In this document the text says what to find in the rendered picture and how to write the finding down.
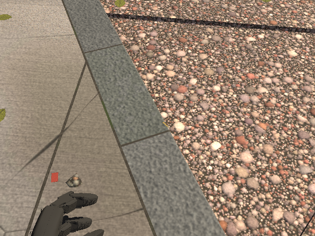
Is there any left robot hand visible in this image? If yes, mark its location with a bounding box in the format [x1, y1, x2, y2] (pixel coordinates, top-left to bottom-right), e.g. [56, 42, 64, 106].
[30, 191, 104, 236]

